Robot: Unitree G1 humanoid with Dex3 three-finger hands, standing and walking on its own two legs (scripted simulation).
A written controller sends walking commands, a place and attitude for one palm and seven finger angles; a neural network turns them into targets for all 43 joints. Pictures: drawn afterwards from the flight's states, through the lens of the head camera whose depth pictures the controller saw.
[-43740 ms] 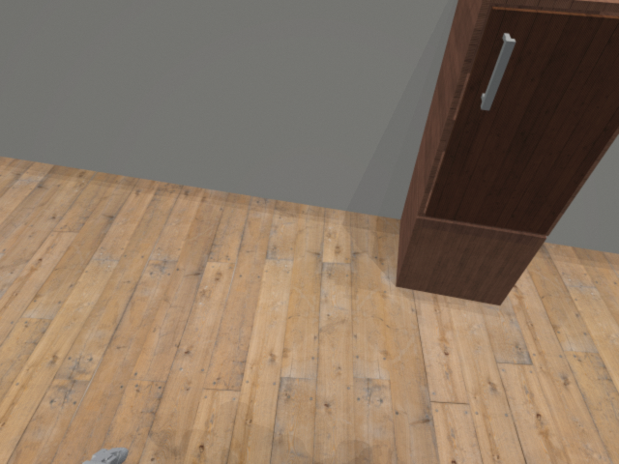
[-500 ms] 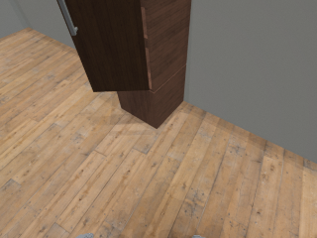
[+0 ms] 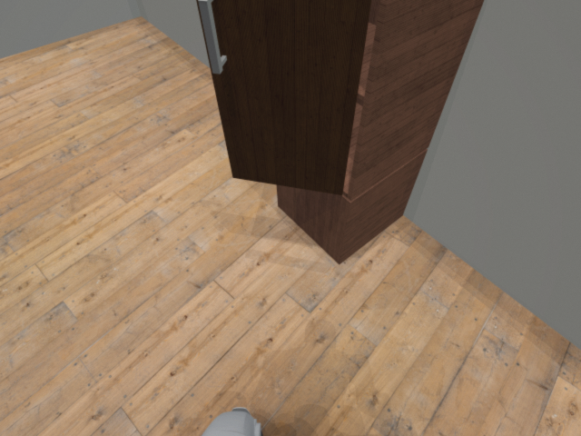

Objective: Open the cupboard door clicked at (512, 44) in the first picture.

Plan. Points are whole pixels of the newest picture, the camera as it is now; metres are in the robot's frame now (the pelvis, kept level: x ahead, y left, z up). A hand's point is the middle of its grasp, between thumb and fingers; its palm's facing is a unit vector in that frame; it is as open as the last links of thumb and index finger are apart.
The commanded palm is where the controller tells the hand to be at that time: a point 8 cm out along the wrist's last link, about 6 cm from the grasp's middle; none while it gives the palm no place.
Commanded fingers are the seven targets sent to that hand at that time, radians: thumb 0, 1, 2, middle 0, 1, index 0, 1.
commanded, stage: take the last steps up to it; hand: left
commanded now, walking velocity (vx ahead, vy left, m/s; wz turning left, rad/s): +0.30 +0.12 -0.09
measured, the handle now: (214, 34) +0.84 +0.27 +0.12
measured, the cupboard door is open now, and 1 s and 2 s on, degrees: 38 38 38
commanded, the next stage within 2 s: come to a stop and stand still in 0.38 s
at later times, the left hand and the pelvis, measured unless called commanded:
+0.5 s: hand (199, 309) +0.33 +0.22 -0.16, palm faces -0.07 -0.96 -0.26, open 7.3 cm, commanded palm none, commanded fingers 0.00 0.90 0.90 -0.20 -0.30 -0.20 -0.30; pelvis +0.20 +0.04 -0.02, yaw -5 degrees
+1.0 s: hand (173, 325) +0.31 +0.28 -0.20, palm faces +0.01 -0.98 -0.20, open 7.3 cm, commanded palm none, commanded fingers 0.00 0.90 0.90 -0.20 -0.30 -0.20 -0.30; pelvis +0.24 +0.09 -0.01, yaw -4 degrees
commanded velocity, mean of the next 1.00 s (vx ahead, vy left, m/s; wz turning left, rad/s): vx -0.02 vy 0.02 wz -0.05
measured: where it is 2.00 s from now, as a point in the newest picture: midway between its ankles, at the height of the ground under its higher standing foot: outside the picture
